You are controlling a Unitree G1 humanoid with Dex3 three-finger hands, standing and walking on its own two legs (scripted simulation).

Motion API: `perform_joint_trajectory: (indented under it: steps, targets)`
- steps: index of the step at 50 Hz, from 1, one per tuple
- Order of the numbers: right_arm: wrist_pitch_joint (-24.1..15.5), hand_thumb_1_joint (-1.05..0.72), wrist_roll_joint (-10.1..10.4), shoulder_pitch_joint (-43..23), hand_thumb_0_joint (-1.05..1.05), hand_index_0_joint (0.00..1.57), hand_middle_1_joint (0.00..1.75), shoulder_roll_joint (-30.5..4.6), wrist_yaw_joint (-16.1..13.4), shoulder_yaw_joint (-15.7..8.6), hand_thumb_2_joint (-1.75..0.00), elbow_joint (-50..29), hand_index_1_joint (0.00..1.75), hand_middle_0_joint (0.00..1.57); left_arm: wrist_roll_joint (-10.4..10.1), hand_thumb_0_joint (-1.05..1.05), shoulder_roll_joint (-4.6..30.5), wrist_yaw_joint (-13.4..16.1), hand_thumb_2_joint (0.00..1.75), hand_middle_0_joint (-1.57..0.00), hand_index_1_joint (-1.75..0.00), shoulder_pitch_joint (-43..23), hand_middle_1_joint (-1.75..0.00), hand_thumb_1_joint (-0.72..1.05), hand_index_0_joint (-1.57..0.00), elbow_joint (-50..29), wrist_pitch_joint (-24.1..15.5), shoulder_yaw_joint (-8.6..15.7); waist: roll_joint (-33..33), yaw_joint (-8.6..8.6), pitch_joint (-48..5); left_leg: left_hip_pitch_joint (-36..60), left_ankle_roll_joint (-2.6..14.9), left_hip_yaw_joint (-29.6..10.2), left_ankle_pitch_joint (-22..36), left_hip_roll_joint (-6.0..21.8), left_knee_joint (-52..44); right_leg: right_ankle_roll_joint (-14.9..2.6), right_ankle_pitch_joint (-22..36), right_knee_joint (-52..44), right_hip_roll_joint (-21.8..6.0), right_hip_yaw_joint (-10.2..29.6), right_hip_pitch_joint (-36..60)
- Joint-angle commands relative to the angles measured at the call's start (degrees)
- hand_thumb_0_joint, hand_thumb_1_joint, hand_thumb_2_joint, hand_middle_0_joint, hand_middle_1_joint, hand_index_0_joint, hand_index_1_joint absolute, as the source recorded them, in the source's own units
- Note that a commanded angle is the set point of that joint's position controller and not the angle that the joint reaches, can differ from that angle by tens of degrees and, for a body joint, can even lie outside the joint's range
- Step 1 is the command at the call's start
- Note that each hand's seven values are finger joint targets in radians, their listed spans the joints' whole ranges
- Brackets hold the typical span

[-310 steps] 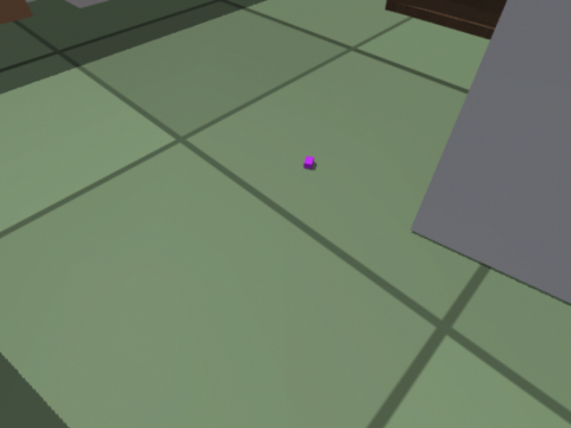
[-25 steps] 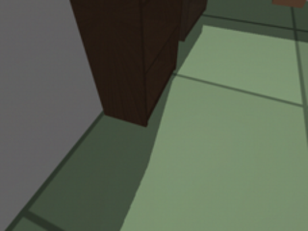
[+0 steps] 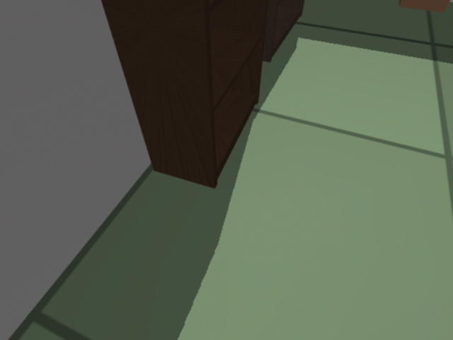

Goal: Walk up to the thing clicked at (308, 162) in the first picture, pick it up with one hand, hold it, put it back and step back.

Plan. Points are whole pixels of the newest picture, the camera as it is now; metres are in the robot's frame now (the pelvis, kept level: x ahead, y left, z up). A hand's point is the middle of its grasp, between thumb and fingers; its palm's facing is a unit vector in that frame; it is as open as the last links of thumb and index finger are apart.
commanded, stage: stand
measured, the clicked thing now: out of the picture +0.44 -1.42 -0.77
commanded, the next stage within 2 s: walk up in 0.06 s
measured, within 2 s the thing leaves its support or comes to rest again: neither
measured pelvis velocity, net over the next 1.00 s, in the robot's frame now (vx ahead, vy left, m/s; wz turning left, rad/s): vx -0.01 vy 0.02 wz -0.40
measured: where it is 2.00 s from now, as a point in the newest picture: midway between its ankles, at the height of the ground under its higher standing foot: outside the picture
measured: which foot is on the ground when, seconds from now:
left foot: down 0.00-0.62, up 0.64-0.96, down 0.98-1.00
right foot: down 0.00-0.26, up 0.28-0.56, down 0.58-1.00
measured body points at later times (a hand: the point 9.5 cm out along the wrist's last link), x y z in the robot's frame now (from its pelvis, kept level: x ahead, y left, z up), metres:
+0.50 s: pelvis -0.02 +0.03 -0.01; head +0.03 +0.03 +0.43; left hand +0.13 +0.32 -0.14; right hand -0.01 -0.31 -0.12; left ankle -0.01 +0.14 -0.75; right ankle -0.04 -0.11 -0.72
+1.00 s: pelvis -0.01 +0.02 -0.03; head +0.03 +0.00 +0.42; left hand +0.20 +0.28 -0.14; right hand -0.05 -0.31 -0.14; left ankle +0.07 +0.13 -0.75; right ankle -0.04 -0.10 -0.75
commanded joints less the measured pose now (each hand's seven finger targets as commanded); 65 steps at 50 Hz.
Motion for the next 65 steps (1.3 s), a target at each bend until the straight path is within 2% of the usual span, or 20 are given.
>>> perform_joint_trajectory:
  steps: [1, 10, 13, 15, 19, 28, 29, 31, 32, 33, 36, 43, 47, 48, 50, 52, 55, 62, 64, 65]
  targets:
    - [-1.3, -0.9, -0.27, -1.26, 0.0, 0.2, 0.3, -12.2, -0.72, -2.56, -0.9, -3.41, 0.3, 0.2, -0.11, 0.0, 12.34, 0.93, 0.9, -0.2, -0.3, -2.19, -0.3, 0.9, -0.2, -3.18, -1.11, 2.54, -0.06, -0.08, -3.92, -1.78, 2.63, -3.17, 8.52, 5.37, -2.38, -1.24, 7.61, -2.4, -6.8, 5.6, 2.77]
    - [-0.03, -0.9, 0.03, 0.68, 0.0, 0.2, 0.3, -12.28, 0.02, -6.74, -0.9, -9.57, 0.3, 0.2, 0.54, 0.0, 16.22, 1.09, 0.9, -0.2, -0.3, -0.38, -0.3, 0.9, -0.2, -11.95, 0.02, 5.91, -10.62, -1.4, -5.26, -1.74, 4.11, 1.62, -8.8, -0.25, 14.48, -9.07, 15.29, 3.86, -11.98, 20.15, -10.34]
    - [-0.55, -0.9, -0.67, 1.42, 0.0, 0.2, 0.3, -17.42, 0.06, -8.96, -0.9, -10.81, 0.3, 0.2, 0.14, 0.0, 10.85, 1.0, 0.9, -0.2, -0.3, -1.16, -0.3, 0.9, -0.2, -13.98, 0.88, 4.58, 4.74, -3.31, -4.92, 2.53, 10.59, -11.85, 0.55, 15.47, -1.36, -1.73, -3.32, 22.49, 3.26, 5.16, -19.07]
    - [-0.86, -0.9, -1.28, 0.98, 0.0, 0.2, 0.3, -18.37, 0.0, -10.07, -0.9, -13.21, 0.3, 0.2, 0.92, 0.0, 12.5, 1.63, 0.9, -0.2, -0.3, 2.45, -0.3, 0.9, -0.2, -14.78, 1.56, 5.24, 7.56, -2.25, -4.56, 0.64, 17.29, -15.73, 12.03, 24.6, -1.8, -0.84, -21.95, 37.9, 0.98, 6.4, -20.57]
    - [-1.46, -0.9, -2.19, -0.67, 0.0, 0.2, 0.3, -15.41, -0.35, -9.25, -0.9, -15.94, 0.3, 0.2, -0.36, 0.0, 12.07, 0.03, 0.9, -0.2, -0.3, 5.57, -0.3, 0.9, -0.2, -14.92, 1.89, 5.66, 8.35, -0.55, -0.93, 2.85, 11.94, -2.79, 19.16, 14.8, 2.63, -1.88, -16.59, 34.67, -0.24, 7.13, -21.76]
    - [0.67, -0.9, -0.87, 2.14, 0.0, 0.2, 0.3, -16.49, 0.48, -9.3, -0.9, -20.21, 0.3, 0.2, 1.07, 0.0, 11.83, -0.03, 0.9, -0.2, -0.3, 9.87, -0.3, 0.9, -0.2, -16.35, 0.25, 6.21, 9.22, -0.59, -3.21, -2.91, 10.28, 4.33, 14.56, 13.15, 14.48, -2.01, -7.11, 11.31, 3.38, -2.84, -4.81]
    - [0.9, -0.9, -0.5, 1.02, 0.0, 0.2, 0.3, -15.12, 0.53, -8.8, -0.9, -21.12, 0.3, 0.2, 1.15, 0.0, 13.05, 0.44, 0.9, -0.2, -0.3, 13.3, -0.3, 0.9, -0.2, -15.33, -0.22, 6.76, 5.47, 1.63, -4.76, -6.5, 8.48, 6.34, 11.23, 11.43, 20.64, -3.22, -2.62, 7.05, 2.83, -0.97, 1.15]
    - [1.57, -0.9, -0.12, 1.52, 0.0, 0.2, 0.3, -7.97, 0.61, -6.13, -0.9, -23.25, 0.3, 0.2, 1.47, 0.0, 20.47, 1.46, 0.9, -0.2, -0.3, 13.87, -0.3, 0.9, -0.2, -17.26, -1.75, 8.39, -13.82, 2.2, -3.38, -26.27, 2.1, 5.92, -23.02, -1.5, 40.42, -11.83, 6.18, -1.58, -17.68, 35.38, 7.15]
    - [2.03, -0.9, -0.37, 0.22, 0.0, 0.2, 0.3, -12.55, -0.29, -7.28, -0.9, -22.6, 0.3, 0.2, 1.49, 0.0, 22.15, 1.47, 0.9, -0.2, -0.3, 12.24, -0.3, 0.9, -0.2, -18.27, -1.55, 8.44, -10.81, 3.27, -2.9, -23.01, 2.03, 1.42, -27.66, 0.71, 44.52, -18.26, 4.04, -1.56, -21.47, 39.65, 0.49]
    - [1.81, -0.9, -0.32, 1.3, 0.0, 0.2, 0.3, -13.87, -0.41, -7.66, -0.9, -21.75, 0.3, 0.2, 1.05, 0.0, 20.44, 1.54, 0.9, -0.2, -0.3, 10.59, -0.3, 0.9, -0.2, -18.8, -1.35, 8.35, -9.23, 2.17, -0.83, -22.23, 1.79, 0.05, -25.86, 2.09, 45.24, -18.46, 6.33, -0.16, -19.69, 35.73, -1.85]
    - [1.6, -0.9, 0.27, 5.2, 0.0, 0.2, 0.3, -12.33, -0.03, -6.96, -0.9, -18.45, 0.3, 0.2, 0.29, 0.0, 15.38, 2.27, 0.9, -0.2, -0.3, 7.19, -0.3, 0.9, -0.2, -19.54, -1.5, 6.79, -9.35, -0.71, -1.52, -22.06, 1.5, 1.08, -17.82, 2.42, 41.87, -11.54, 14.68, 3.86, -9.69, 18.03, 0.65]
    - [0.21, -0.9, -0.61, 3.2, 0.0, 0.2, 0.3, -11.67, -0.51, -6.67, -0.9, -18.88, 0.3, 0.2, 0.82, 0.0, 15.8, 2.15, 0.9, -0.2, -0.3, 10.77, -0.3, 0.9, -0.2, -21.44, -0.98, 6.67, -10.76, 1.64, -4.1, -15.58, 1.11, 2.34, -14.19, 0.24, 26.61, -12.97, 24.56, 9.05, -9.02, 17.93, -1.3]
    - [-0.64, -0.9, -0.9, 8.04, 0.0, 0.2, 0.3, -11.27, -0.89, -7.32, -0.9, -16.6, 0.3, 0.2, -0.39, 0.0, 15.63, 1.69, 0.9, -0.2, -0.3, 5.56, -0.3, 0.9, -0.2, -23.49, 0.19, 6.16, -9.41, -2.18, -4.56, -3.7, 2.94, 4.37, -3.77, -2.02, 13.19, -10.19, 20.46, 15.3, -8.2, 18.06, -10.14]
    - [-0.98, -0.9, -1.28, 9.52, 0.0, 0.2, 0.3, -12.02, -1.12, -7.58, -0.9, -16.05, 0.3, 0.2, -0.87, 0.0, 13.72, 1.71, 0.9, -0.2, -0.3, 4.91, -0.3, 0.9, -0.2, -23.89, 0.46, 5.52, -6.56, -3.09, -4.84, -0.68, 3.97, 1.33, 0.9, -0.02, 6.68, -7.41, 14.45, 17.76, -6.36, 17.63, -12.31]
    - [-1.87, -0.9, -1.56, 5.04, 0.0, 0.2, 0.3, -17.05, -1.09, -8.07, -0.9, -17.79, 0.3, 0.2, -1.52, 0.0, 9.37, 1.92, 0.9, -0.2, -0.3, 7.39, -0.3, 0.9, -0.2, -22.96, 0.72, 3.97, 8.83, -0.62, -3.92, 1.74, 11.56, -21.31, 7.31, 17.96, -0.8, -1.98, -18.35, 30.55, 7.23, 10.19, -21.04]
    - [-2.1, -0.9, -1.07, 1.41, 0.0, 0.2, 0.3, -18.12, -0.62, -8.4, -0.9, -18.33, 0.3, 0.2, -0.55, 0.0, 14.93, 2.24, 0.9, -0.2, -0.3, 8.91, -0.3, 0.9, -0.2, -19.93, 0.96, 5.33, 8.12, -0.14, -1.4, -8.44, 18.58, -22.59, 0.93, 22.51, 0.12, -1.3, -25.11, 38.96, 2.58, 10.45, -14.61]
    - [-2.29, -0.9, -1.41, 0.47, 0.0, 0.2, 0.3, -15.44, -0.77, -7.18, -0.9, -18.88, 0.3, 0.2, -0.74, 0.0, 13.82, 1.15, 0.9, -0.2, -0.3, 8.32, -0.3, 0.9, -0.2, -18.21, 0.52, 5.81, 10.04, 0.28, 0.76, -7.61, 13.17, -8.08, 9.91, 13.6, 3.34, -2.08, -20.64, 37.08, 3.45, 9.65, -16.41]
    - [-0.02, -0.9, -0.67, 0.21, 0.0, 0.2, 0.3, -14.94, 0.07, -6.51, -0.9, -19.3, 0.3, 0.2, 0.07, 0.0, 11.78, 1.4, 0.9, -0.2, -0.3, 11.5, -0.3, 0.9, -0.2, -14.34, -1.33, 5.1, 10.27, 1.14, -5.29, -5.77, 9.72, -0.88, 13.02, 10.16, 15.24, -1.34, -4.09, 5.01, 3.54, 1.3, -1.56]
    - [0.38, -0.9, 0.36, -0.04, 0.0, 0.2, 0.3, -10.18, 0.35, -5.06, -0.9, -20.15, 0.3, 0.2, 1.16, 0.0, 16.09, 2.09, 0.9, -0.2, -0.3, 9.9, -0.3, 0.9, -0.2, -14.48, -2.48, 6.1, -2.49, 0.93, -5.72, -15.93, 4.23, 2.45, 0.81, 4.76, 23.54, -4.89, 4.18, 3.19, -6.26, 19.03, 4.16]
    - [0.85, -0.9, 0.3, -0.98, 0.0, 0.2, 0.3, -9.42, 0.09, -4.8, -0.9, -20.12, 0.3, 0.2, 1.01, 0.0, 19.04, 2.23, 0.9, -0.2, -0.3, 6.82, -0.3, 0.9, -0.2, -15.21, -2.84, 6.13, -6.63, 0.46, -2.93, -18.29, 2.52, 3.38, -16.08, 0.98, 25.32, -10.86, 0.22, 0.08, -15.61, 30.27, -2.26]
